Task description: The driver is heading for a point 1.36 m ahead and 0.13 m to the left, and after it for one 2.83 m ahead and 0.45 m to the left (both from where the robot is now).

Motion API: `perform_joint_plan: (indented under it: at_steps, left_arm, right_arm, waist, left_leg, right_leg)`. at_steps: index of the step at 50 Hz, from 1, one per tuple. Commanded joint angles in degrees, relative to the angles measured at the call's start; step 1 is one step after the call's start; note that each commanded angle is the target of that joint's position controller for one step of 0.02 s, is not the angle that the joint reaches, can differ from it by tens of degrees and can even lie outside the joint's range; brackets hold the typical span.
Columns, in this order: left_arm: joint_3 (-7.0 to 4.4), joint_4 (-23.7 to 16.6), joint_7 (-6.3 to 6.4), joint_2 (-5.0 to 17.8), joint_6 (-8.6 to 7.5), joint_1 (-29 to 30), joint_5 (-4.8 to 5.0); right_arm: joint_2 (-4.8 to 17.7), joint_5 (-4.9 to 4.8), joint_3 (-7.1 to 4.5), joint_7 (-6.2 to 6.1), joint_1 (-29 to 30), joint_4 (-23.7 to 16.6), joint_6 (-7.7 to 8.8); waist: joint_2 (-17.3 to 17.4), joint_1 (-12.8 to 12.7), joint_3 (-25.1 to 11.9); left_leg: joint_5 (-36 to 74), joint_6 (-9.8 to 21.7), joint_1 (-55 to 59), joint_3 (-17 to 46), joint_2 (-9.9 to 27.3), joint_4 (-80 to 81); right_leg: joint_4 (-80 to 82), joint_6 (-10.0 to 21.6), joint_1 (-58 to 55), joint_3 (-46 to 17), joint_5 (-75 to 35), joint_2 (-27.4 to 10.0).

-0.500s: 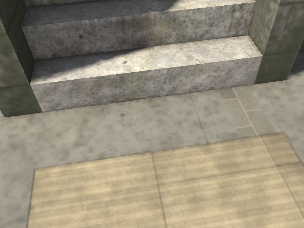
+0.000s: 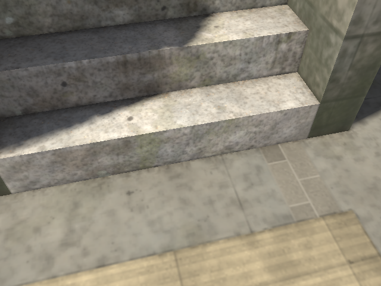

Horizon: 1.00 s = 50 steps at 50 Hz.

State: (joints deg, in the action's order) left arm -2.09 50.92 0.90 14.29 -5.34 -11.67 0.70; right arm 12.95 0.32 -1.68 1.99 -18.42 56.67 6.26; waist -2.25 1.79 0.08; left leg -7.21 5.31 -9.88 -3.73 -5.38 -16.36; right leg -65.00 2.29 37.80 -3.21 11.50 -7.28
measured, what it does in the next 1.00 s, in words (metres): walks ahead: right foot, then left foot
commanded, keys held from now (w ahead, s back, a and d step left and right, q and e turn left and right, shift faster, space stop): w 1.00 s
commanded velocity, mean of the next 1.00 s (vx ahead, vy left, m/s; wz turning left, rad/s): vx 0.50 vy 0.00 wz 0.00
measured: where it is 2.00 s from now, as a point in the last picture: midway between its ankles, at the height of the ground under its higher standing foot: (188, 145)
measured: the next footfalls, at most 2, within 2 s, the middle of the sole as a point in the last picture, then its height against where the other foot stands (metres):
right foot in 0.30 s outside the picture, level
left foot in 0.86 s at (172, 253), level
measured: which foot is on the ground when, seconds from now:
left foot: down 0.00-0.32, up 0.34-0.84, down 0.86-1.00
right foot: up 0.00-0.28, down 0.30-0.86, up 0.88-1.00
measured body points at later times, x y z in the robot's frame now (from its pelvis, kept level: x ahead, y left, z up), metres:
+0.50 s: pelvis +0.28 -0.08 +0.00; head +0.29 -0.10 +0.45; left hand +0.33 +0.18 -0.12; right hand +0.37 -0.35 -0.14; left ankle +0.29 +0.08 -0.66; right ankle +0.29 -0.16 -0.74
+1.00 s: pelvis +0.55 -0.01 -0.01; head +0.58 +0.00 +0.44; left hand +0.61 +0.26 -0.14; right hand +0.67 -0.28 -0.12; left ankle +0.60 +0.07 -0.74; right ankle +0.47 -0.17 -0.65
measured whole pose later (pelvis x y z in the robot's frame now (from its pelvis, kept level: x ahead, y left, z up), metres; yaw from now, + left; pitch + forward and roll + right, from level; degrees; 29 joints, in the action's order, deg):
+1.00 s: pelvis +0.55 -0.01 -0.01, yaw +1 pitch +2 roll +0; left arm -2.7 53.9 0.1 15.8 -6.1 -14.7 1.0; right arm 15.0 0.2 -2.8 1.6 -9.6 51.9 6.4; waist -1.8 0.2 1.6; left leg -7.7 3.6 -18.3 -3.4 -2.1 -24.2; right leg -66.3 2.4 24.7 -1.8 19.6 -3.6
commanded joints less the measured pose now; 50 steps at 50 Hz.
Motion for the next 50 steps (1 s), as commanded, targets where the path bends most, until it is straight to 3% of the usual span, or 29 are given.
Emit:
perform_joint_plan:
  at_steps: [1,5,10,12,13,14,15,16,17,18,19,20,21,23,26,32,37,40,41,42,43,44,45,46,47,48,50]
  left_arm:
    - [-0.73,-2.4,0.38,2.5,0.23,-1.9,-0.7]
    - [-0.35,-4.8,-0.33,1.6,-0.42,7.4,-0.17]
    - [-0.16,-7.7,-2.08,2.5,-0.96,14.3,0.58]
    - [-0.56,-8.0,-2.66,3.7,-1.47,12.9,0.59]
    - [-1.14,-7.3,-2.73,4.8,-1.7,9.7,0.53]
    - [-2.39,-5.1,-2.56,6.9,-1.84,2.2,0.43]
    - [-3.95,-2.2,-2.11,11.1,-1.95,-9.6,0.05]
    - [-5.58,-0.7,-2.0,17.7,-1.43,-17.0,-0.84]
    - [-4.26,-0.5,-2.21,12.9,-1.38,-17.7,-0.69]
    - [-3.07,-1.4,-2.2,9.4,-1.49,-12.2,-0.37]
    - [-2.31,-2.8,-2.21,7.3,-1.34,-6.5,-0.28]
    - [-1.69,-3.4,-2.51,5.6,-1.26,-2.6,-0.52]
    - [-1.26,-3.4,-2.75,4.3,-1.41,-0.9,-0.87]
    - [-1.32,-2.1,-2.98,4.3,-1.71,-1.9,-1.02]
    - [-1.88,-0.3,-2.23,6.5,-1.84,-4.9,-1.09]
    - [-2.02,1.9,-0.82,7.8,-0.95,-9.7,-0.39]
    - [-2.72,4.0,-0.22,8.8,0.0,-12.8,0.24]
    - [-3.24,4.0,-0.1,9.9,0.61,-11.2,0.41]
    - [-3.34,3.7,-0.1,10.4,0.85,-9.9,0.16]
    - [-2.98,3.3,-0.13,9.5,1.21,-9.3,-0.19]
    - [-2.01,1.9,-0.05,7.9,1.17,-9.1,-1.15]
    - [0.43,1.0,-0.97,-0.3,-0.1,-15.3,-1.13]
    - [-0.37,1.8,-1.23,4.2,-1.75,-12.2,-0.14]
    - [-1.46,0.3,-1.55,8.1,-2.69,-7.2,1.89]
    - [-1.38,-0.2,-1.23,8.2,-2.8,-4.4,1.64]
    - [-1.66,-0.4,-0.72,7.7,-2.43,-2.7,0.53]
    - [-1.8,-0.1,-0.19,5.8,-0.84,-4.7,-0.2]
  right_arm:
    - [7.6,-0.1,-1.22,-1.13,2.3,-3.2,0.99]
    - [9.2,-1.01,-1.49,-1.96,-2.3,-2.2,0.24]
    - [9.7,-1.51,-1.82,-2.1,-6.5,-0.2,-0.97]
    - [10.4,-1.55,-2.17,-2.23,-5.9,-0.2,-1.58]
    - [10.8,-1.51,-2.26,-2.26,-4.7,-0.4,-1.89]
    - [10.1,-1.23,-1.95,-2.24,-3.7,-0.8,-2.21]
    - [7.9,-0.4,-0.96,-2.21,-3.1,-2.0,-2.18]
    - [1.2,-0.21,1.1,-1.67,-9.0,-3.0,-0.9]
    - [3.7,-1.2,0.69,-1.4,-9.0,-2.1,0.71]
    - [9.1,-2.74,-0.76,-1.18,-3.7,-3.6,1.52]
    - [9.5,-2.8,-0.91,-1.41,0.0,-4.6,1.6]
    - [8.7,-1.93,-1.11,-1.79,2.0,-4.9,1.19]
    - [7.8,-1.36,-1.45,-2.09,1.6,-4.8,0.34]
    - [5.1,-1.12,-1.22,-2.17,-0.5,-4.2,-1.14]
    - [5.5,-0.68,-1.67,-2.45,3.6,-5.9,-1.82]
    - [4.0,-0.86,-1.21,-1.67,16.6,-9.7,-1.32]
    - [4.5,-1.45,-0.68,-0.23,24.3,-12.7,-0.45]
    - [6.8,-1.5,-1.3,0.56,21.8,-12.6,0.34]
    - [8.4,-1.43,-2.06,0.36,18.0,-11.7,0.45]
    - [10.5,-1.37,-3.29,-0.12,9.2,-8.9,0.46]
    - [14.0,-0.76,-4.4,-0.66,-1.6,-6.4,0.43]
    - [19.1,0.24,-5.65,-0.65,-6.9,-5.0,0.12]
    - [14.2,0.17,-4.14,-0.78,-6.2,-5.3,0.22]
    - [12.2,-0.47,-3.61,-0.95,-1.6,-5.7,0.49]
    - [10.8,-0.43,-3.08,-0.86,3.6,-6.9,0.52]
    - [9.1,-0.32,-2.61,-0.59,7.0,-7.4,0.65]
    - [7.7,0.2,-2.04,-0.34,8.6,-6.7,0.96]
  waist:
    - [4.3,-2.7,3.1]
    - [4.4,0.7,3.1]
    - [5.3,2.8,4.7]
    - [6.1,1.2,3.8]
    - [6.7,-1.0,2.1]
    - [6.2,-4.8,-2.2]
    - [2.9,-9.2,-10.6]
    - [-11.5,-8.2,-18.8]
    - [-12.5,-8.6,-22.3]
    - [-8.4,-7.4,-13.5]
    - [-4.2,-5.7,-8.6]
    - [-1.2,-4.1,-4.7]
    - [-1.9,-2.2,-2.9]
    - [-2.4,-0.6,-1.8]
    - [-1.0,-0.7,0.2]
    - [-1.0,-4.2,3.1]
    - [-1.2,-5.6,5.3]
    - [-2.6,-3.1,3.1]
    - [-3.5,-0.7,0.0]
    - [-2.6,3.4,-5.3]
    - [1.7,7.3,-13.1]
    - [17.9,4.1,-20.3]
    - [15.0,5.7,-20.9]
    - [11.6,4.3,-13.0]
    - [6.8,2.3,-8.4]
    - [4.3,0.6,-4.9]
    - [6.1,-2.6,-3.9]
  left_leg:
    - [4.2,9.8,-5.9,11.9,16.0,11.6]
    - [4.9,7.2,-1.0,9.1,15.1,10.6]
    - [3.5,6.4,8.4,10.3,18.8,6.4]
    - [6.7,5.5,10.9,11.0,20.1,3.3]
    - [13.6,4.7,10.9,10.4,19.7,-0.4]
    - [22.9,3.4,9.7,8.1,16.9,-9.3]
    - [20.4,1.4,1.3,4.8,13.4,-25.1]
    - [-2.2,-3.3,-23.2,0.7,3.6,-48.5]
    - [-24.1,-2.6,-31.5,9.6,2.8,-57.7]
    - [-20.6,-1.3,-36.2,10.4,6.5,-60.9]
    - [-14.9,-1.0,-34.9,8.7,9.8,-59.1]
    - [-10.9,-1.4,-32.6,7.7,11.7,-55.2]
    - [-8.2,-1.7,-29.0,7.9,13.4,-51.8]
    - [-5.6,-2.5,-25.3,7.0,13.6,-49.3]
    - [0.6,-3.7,-30.0,6.7,13.9,-42.6]
    - [13.2,-4.4,-29.7,4.5,11.7,-22.6]
    - [10.0,-2.6,-30.8,4.6,10.6,-14.3]
    - [4.3,-0.6,-23.9,3.1,8.5,-12.0]
    - [3.2,0.4,-17.1,1.5,6.6,-11.6]
    - [3.5,1.9,-5.3,0.2,4.8,-11.1]
    - [4.3,5.0,12.6,8.6,12.3,-13.3]
    - [-5.9,14.5,33.7,36.2,26.4,-7.9]
    - [-9.3,13.8,33.5,44.9,27.1,-1.3]
    - [-7.8,10.6,26.5,36.1,25.4,-0.2]
    - [-1.1,8.9,17.9,28.6,23.5,0.9]
    - [5.5,8.3,9.8,23.4,21.8,2.7]
    - [10.5,7.5,2.0,17.5,19.0,6.1]
  right_leg:
    - [8.3,-1.6,1.2,-0.1,-9.2,-2.4]
    - [24.7,-2.0,-0.7,2.1,-17.6,0.3]
    - [33.2,-0.9,-0.4,2.4,-12.4,1.9]
    - [35.5,0.8,-3.7,3.0,-7.8,2.8]
    - [36.7,1.7,-8.9,4.2,-6.2,4.3]
    - [37.9,3.2,-18.8,5.7,-5.9,6.2]
    - [36.4,6.5,-35.8,-0.3,-7.2,0.8]
    - [39.9,15.5,-59.0,-25.4,-1.1,-13.5]
    - [47.6,17.4,-61.2,-39.5,3.8,-16.3]
    - [48.0,13.9,-53.9,-31.2,3.9,-14.4]
    - [49.1,11.9,-45.4,-22.7,-0.4,-12.0]
    - [51.4,11.0,-37.7,-16.9,-4.5,-9.4]
    - [53.4,9.8,-32.6,-12.5,-6.9,-7.1]
    - [56.0,10.2,-28.2,-8.2,-11.7,-5.2]
    - [57.4,10.8,-29.3,-4.6,-18.9,-4.9]
    - [59.5,8.9,-32.3,-0.5,-14.7,-3.7]
    - [57.2,8.4,-41.3,-0.9,-14.0,-7.4]
    - [51.8,6.9,-44.3,-0.5,-24.9,-8.2]
    - [46.4,6.1,-44.0,0.5,-34.7,-7.1]
    - [36.2,4.8,-41.2,2.3,-40.7,-4.4]
    - [20.2,2.8,-29.5,4.2,-29.5,-1.4]
    - [-1.7,-1.5,-4.2,5.1,5.1,9.5]
    - [-9.6,-0.5,2.6,-3.6,20.9,9.1]
    - [-10.6,0.9,6.4,-3.8,16.3,6.1]
    - [-8.4,1.0,4.6,-1.8,10.7,2.7]
    - [-5.4,0.6,1.7,-0.9,7.3,0.7]
    - [-1.7,0.1,-5.3,-1.1,4.2,-1.3]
